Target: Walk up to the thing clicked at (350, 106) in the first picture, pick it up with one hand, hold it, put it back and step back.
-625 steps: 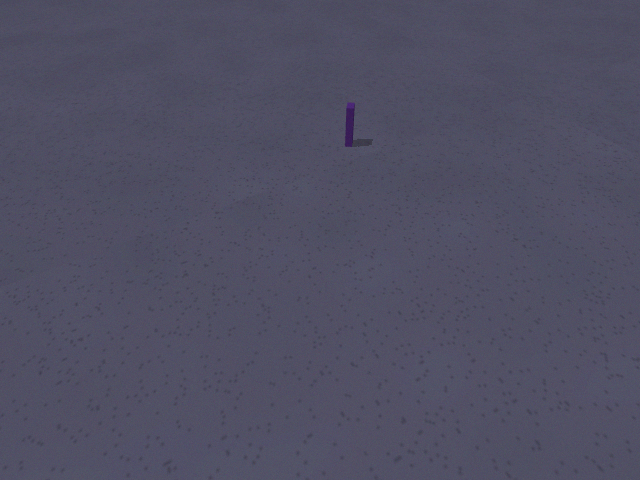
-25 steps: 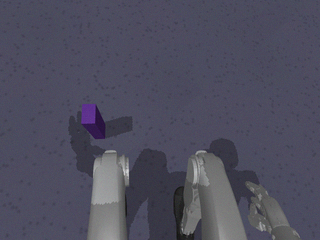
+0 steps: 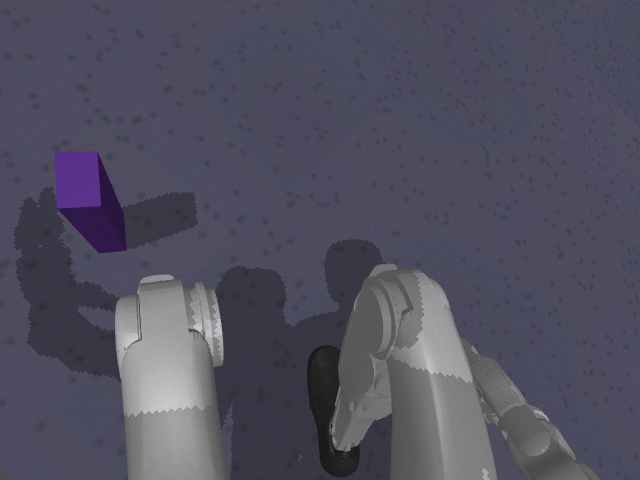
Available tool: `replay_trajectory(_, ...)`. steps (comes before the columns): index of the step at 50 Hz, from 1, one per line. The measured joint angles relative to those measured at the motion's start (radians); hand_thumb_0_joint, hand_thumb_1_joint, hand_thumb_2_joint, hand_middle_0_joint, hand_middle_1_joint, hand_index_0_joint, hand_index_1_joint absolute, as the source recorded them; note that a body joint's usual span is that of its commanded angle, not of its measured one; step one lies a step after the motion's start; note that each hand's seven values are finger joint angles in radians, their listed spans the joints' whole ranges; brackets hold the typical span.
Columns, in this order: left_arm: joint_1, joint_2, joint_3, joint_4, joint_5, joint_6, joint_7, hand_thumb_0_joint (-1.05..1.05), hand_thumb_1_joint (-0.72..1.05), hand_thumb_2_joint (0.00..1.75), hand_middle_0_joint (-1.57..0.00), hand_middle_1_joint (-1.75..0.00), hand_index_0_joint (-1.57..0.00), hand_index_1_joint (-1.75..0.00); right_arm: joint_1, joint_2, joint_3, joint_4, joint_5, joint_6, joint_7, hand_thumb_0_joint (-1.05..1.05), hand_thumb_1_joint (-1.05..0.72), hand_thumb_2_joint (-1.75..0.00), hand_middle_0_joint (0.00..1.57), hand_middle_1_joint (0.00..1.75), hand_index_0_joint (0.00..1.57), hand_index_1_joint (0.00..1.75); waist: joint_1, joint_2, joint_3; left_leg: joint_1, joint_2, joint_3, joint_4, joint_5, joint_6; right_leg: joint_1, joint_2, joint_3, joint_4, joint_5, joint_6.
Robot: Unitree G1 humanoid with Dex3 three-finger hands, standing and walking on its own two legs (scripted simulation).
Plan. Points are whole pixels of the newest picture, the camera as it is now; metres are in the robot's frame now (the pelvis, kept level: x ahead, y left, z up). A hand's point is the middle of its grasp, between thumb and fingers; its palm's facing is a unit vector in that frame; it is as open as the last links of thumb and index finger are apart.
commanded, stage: close in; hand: left
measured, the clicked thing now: (98, 211) +0.43 +0.26 -0.19
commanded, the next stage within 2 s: rest palm in 1.30 s
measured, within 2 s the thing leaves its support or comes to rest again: neither
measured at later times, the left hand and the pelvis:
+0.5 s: hand (46, 253) +0.36 +0.30 -0.17, palm faces +0.22 -0.98 +0.01, open 17.6 cm; pelvis -0.01 +0.01 -0.03, yaw -3 degrees
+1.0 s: hand (78, 243) +0.38 +0.27 -0.18, palm faces +0.23 -0.97 +0.00, open 17.4 cm; pelvis -0.01 +0.01 -0.03, yaw -4 degrees
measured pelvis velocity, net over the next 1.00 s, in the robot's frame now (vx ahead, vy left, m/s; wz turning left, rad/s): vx -0.01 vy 0.01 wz -0.07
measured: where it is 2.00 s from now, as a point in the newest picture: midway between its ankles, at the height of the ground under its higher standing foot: (261, 448)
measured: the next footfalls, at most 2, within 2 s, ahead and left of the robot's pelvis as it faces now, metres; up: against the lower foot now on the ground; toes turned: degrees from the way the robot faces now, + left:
none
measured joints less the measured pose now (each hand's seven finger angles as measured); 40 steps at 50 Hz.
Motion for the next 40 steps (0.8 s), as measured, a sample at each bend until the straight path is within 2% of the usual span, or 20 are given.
replay_trajectory(5, 0.0, 0.005, -0.066, 0.069, -0.036, -0.069, 0.027, -0.02, -0.57, 0.03, -0.06, -0.08, -0.06, -0.07, -0.026, -0.004, 0.042, 0.007, -0.03, 0.014, 0.016, 0.01, -0.93, -0.9, 0.21, 0.3, 0.21, 0.3, -0.003, -0.013, 0.026, -0.005, 0.001, -0.018, 0.043, 0.0, 0.005, 0.0, 0.008, -0.011, 0.028, 0.01, 0.009)
replay_trajectory(9, 0.0, -0.004, -0.112, 0.145, -0.033, -0.114, 0.061, -0.02, -0.57, 0.04, -0.05, -0.08, -0.06, -0.07, -0.05, -0.003, 0.078, 0.0, -0.048, 0.024, 0.031, 0.01, -0.92, -0.9, 0.21, 0.3, 0.21, 0.3, -0.02, -0.024, 0.032, -0.001, 0.004, -0.04, 0.078, -0.009, 0.007, 0.009, 0.018, -0.026, 0.045, 0.013, 0.016)
replay_trajectory(15, 0.003, -0.05, -0.129, 0.155, 0.009, -0.194, 0.183, -0.02, -0.58, 0.05, -0.04, -0.09, -0.06, -0.06, -0.074, -0.01, 0.112, -0.02, -0.079, 0.043, 0.057, 0.01, -0.91, -0.9, 0.21, 0.3, 0.21, 0.3, -0.032, -0.054, 0.067, 0.02, 0.0, -0.073, 0.116, -0.015, 0.004, 0.039, 0.026, -0.049, 0.06, 0.017, 0.02)
replay_trajectory(20, 0.01, -0.071, -0.159, 0.103, 0.064, -0.242, 0.296, -0.02, -0.58, 0.05, -0.04, -0.09, -0.07, -0.06, -0.083, -0.014, 0.118, -0.025, -0.104, 0.062, 0.079, 0.01, -0.91, -0.9, 0.21, 0.3, 0.21, 0.3, -0.031, -0.067, 0.09, 0.023, -0.008, -0.087, 0.126, -0.006, 0.004, 0.055, 0.025, -0.06, 0.061, 0.024, 0.022)
replay_trajectory(22, 0.015, -0.068, -0.185, 0.095, 0.078, -0.252, 0.33, -0.02, -0.59, 0.05, -0.04, -0.09, -0.07, -0.06, -0.084, -0.015, 0.117, -0.024, -0.114, 0.072, 0.087, 0.01, -0.92, -0.9, 0.21, 0.3, 0.21, 0.3, -0.033, -0.064, 0.092, 0.022, -0.01, -0.088, 0.126, -0.002, 0.006, 0.058, 0.025, -0.061, 0.059, 0.026, 0.022)
replay_trajectory(26, 0.014, -0.065, -0.248, 0.104, 0.088, -0.264, 0.377, -0.02, -0.59, 0.05, -0.04, -0.09, -0.07, -0.06, -0.084, -0.02, 0.12, -0.024, -0.123, 0.09, 0.101, 0.01, -0.92, -0.9, 0.21, 0.3, 0.21, 0.3, -0.039, -0.046, 0.091, 0.017, -0.014, -0.088, 0.125, 0.007, 0.012, 0.061, 0.024, -0.062, 0.055, 0.029, 0.026)
replay_trajectory(29, 0.009, -0.074, -0.279, 0.119, 0.079, -0.273, 0.406, -0.02, -0.59, 0.05, -0.04, -0.09, -0.07, -0.05, -0.082, -0.023, 0.129, -0.029, -0.125, 0.099, 0.112, 0.01, -0.92, -0.9, 0.21, 0.3, 0.21, 0.3, -0.046, -0.036, 0.09, 0.017, -0.013, -0.09, 0.124, 0.009, 0.014, 0.062, 0.025, -0.064, 0.051, 0.033, 0.031)
replay_trajectory(34, -0.003, -0.091, -0.29, 0.16, 0.071, -0.299, 0.45, -0.01, -0.59, 0.05, -0.05, -0.08, -0.08, -0.05, -0.076, -0.02, 0.152, -0.041, -0.127, 0.109, 0.123, 0.01, -0.92, -0.9, 0.21, 0.3, 0.21, 0.3, -0.062, -0.038, 0.09, 0.022, -0.012, -0.101, 0.128, 0.007, 0.01, 0.064, 0.029, -0.071, 0.051, 0.038, 0.034)
replay_trajectory(40, -0.007, -0.083, -0.27, 0.176, 0.1, -0.328, 0.49, -0.01, -0.56, 0.07, -0.05, -0.07, -0.07, -0.05, -0.076, -0.016, 0.177, -0.055, -0.138, 0.123, 0.127, 0.01, -0.92, -0.9, 0.21, 0.3, 0.21, 0.3, -0.073, -0.061, 0.112, 0.027, -0.012, -0.116, 0.137, 0.008, 0.002, 0.064, 0.033, -0.081, 0.053, 0.048, 0.031)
